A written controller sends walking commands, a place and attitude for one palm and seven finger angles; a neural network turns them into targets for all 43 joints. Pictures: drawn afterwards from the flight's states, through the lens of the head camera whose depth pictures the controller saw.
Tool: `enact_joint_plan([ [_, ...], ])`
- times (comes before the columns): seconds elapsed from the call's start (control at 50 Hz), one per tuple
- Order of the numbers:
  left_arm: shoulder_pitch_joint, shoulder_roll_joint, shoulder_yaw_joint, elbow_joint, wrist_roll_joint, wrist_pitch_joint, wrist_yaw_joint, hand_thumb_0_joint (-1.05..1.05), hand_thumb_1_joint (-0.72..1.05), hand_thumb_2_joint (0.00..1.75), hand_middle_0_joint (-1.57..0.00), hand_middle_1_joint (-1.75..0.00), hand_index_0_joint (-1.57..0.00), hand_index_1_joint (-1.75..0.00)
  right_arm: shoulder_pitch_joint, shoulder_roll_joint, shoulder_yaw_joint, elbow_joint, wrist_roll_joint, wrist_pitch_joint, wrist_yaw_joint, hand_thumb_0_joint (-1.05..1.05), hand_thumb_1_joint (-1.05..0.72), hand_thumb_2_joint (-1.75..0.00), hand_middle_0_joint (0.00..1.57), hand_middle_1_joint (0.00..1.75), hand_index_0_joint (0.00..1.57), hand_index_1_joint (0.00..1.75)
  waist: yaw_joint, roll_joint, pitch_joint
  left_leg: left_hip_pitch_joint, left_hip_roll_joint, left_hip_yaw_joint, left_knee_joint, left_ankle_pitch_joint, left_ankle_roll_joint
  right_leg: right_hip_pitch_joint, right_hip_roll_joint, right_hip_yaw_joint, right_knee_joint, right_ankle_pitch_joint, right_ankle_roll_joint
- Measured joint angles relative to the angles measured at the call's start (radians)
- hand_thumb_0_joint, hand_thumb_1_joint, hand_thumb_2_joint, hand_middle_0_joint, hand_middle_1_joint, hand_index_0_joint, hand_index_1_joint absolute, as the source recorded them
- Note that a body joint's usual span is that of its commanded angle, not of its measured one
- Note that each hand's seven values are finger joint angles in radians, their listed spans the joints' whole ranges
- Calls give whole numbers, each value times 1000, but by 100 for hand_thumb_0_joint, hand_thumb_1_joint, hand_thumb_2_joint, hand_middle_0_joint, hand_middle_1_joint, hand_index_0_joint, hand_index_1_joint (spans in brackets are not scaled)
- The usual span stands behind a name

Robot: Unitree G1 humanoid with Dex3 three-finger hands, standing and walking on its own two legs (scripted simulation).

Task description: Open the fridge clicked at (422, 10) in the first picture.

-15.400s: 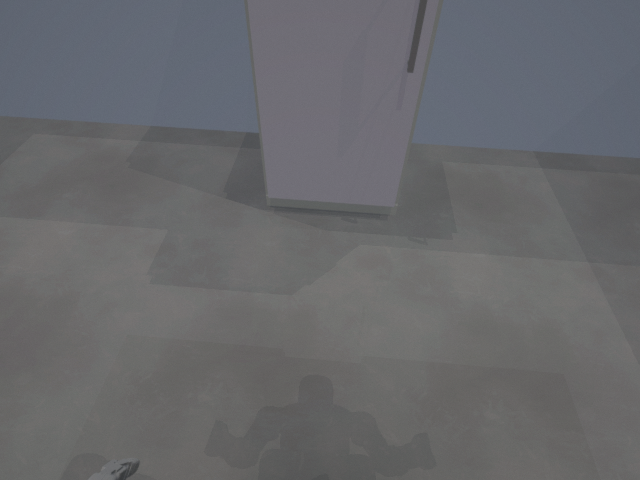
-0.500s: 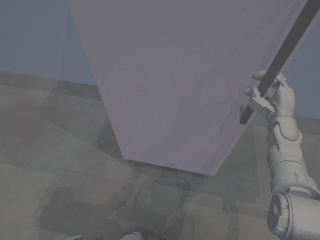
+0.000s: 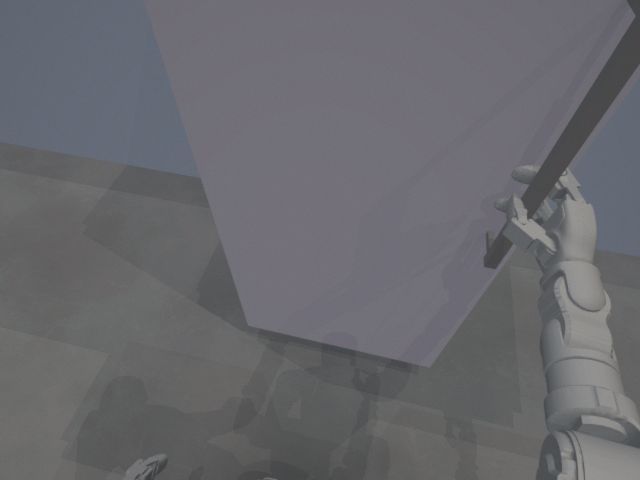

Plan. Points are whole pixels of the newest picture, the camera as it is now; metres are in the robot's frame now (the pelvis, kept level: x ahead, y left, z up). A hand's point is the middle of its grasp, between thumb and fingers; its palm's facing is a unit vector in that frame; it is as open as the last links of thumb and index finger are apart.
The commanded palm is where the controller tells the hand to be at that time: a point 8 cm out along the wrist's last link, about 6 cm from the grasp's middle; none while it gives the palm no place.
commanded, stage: grip the handle and tug to test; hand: right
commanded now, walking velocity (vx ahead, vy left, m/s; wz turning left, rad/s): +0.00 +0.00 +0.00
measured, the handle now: (544, 165) +0.49 -0.20 +0.15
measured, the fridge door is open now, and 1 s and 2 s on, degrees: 0 23 57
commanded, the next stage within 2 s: pull the door a little, standing still in 0.02 s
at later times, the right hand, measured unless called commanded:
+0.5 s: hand (509, 258) +0.38 -0.16 +0.10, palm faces +0.06 +1.00 +0.02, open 5.8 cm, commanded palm +0.32 -0.21 +0.10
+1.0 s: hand (466, 358) +0.25 -0.10 +0.10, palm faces +0.05 +0.98 -0.18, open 5.7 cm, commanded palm +0.21 -0.15 +0.11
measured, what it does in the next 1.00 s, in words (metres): stands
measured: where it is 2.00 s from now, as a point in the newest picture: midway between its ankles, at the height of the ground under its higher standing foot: outside the picture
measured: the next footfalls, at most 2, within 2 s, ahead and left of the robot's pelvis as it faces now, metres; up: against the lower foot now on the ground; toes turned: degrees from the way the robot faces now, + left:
right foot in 1.36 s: -0.09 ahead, -0.01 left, +0.00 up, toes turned -20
left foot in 1.64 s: +0.00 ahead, +0.39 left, +0.00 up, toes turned -27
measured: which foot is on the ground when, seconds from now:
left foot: down 0.00-1.00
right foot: down 0.00-1.00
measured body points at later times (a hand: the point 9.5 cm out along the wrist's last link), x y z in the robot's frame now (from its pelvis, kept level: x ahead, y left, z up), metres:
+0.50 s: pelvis +0.01 +0.00 +0.01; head +0.03 +0.01 +0.46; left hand +0.13 +0.24 -0.10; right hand +0.37 -0.21 +0.11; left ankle +0.01 +0.12 -0.72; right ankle -0.05 -0.11 -0.72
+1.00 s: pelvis -0.04 +0.02 +0.01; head -0.03 +0.05 +0.46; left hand +0.15 +0.21 -0.08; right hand +0.24 -0.15 +0.12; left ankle +0.01 +0.12 -0.72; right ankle -0.05 -0.11 -0.72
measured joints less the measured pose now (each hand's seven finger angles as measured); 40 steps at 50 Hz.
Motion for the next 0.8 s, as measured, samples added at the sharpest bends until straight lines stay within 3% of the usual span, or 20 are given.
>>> enact_joint_plan([
  [0.16, -12, -8, 6, -4, 0, -1, -6, 1, 91, 90, -20, -30, -20, -30, 103, 44, 39, -140, 8, 37, -20, 1, -79, -79, 31, 136, 31, 133, -21, -7, -6, 44, 1, 2, -30, -5, -3, 42, 3, 3, -31, -2, 0],
  [0.36, -48, -20, 6, 17, 10, -10, -7, 1, 91, 90, -20, -30, -20, -30, 108, 88, 96, -166, -12, 54, -56, 1, -76, -81, 33, 135, 33, 134, -50, -5, -3, 66, 13, 25, -34, -8, -3, 53, 13, 28, -32, 3, 0],
  [0.56, -59, -28, -4, -14, -1, -17, -12, 1, 91, 90, -20, -30, -20, -30, 343, 137, 159, -398, 11, 77, -46, 1, -76, -78, 32, 136, 31, 134, -65, -9, 0, 130, 12, 14, -50, -4, -4, 128, 15, 17, -64, 11, -1],
  [0.62, -97, -29, -11, -1, -8, -12, 34, 1, 91, 90, -20, -30, -20, -30, 387, 118, 226, -472, -63, 79, -84, 2, -74, -78, 35, 137, 32, 135, -60, -15, 45, 193, 13, 27, -80, 6, -7, 177, 17, 30, -78, 19, -3],
  [0.66, -123, -28, -11, 7, -5, -3, 61, 1, 91, 90, -20, -30, -20, -30, 410, 112, 267, -504, -88, 82, -114, 2, -71, -78, 37, 138, 34, 136, -60, -17, 65, 222, 19, 33, -103, 20, -10, 199, 22, 36, -94, 31, -7],
  [0.8, -199, -35, -20, -16, 17, 34, 85, 1, 91, 90, -20, -30, -20, -30, 486, 130, 347, -596, -124, 108, -178, 0, -69, -76, 42, 139, 38, 139, -62, -8, 100, 248, 47, 17, -123, 57, -24, 250, 54, 20, -162, 88, -19],
])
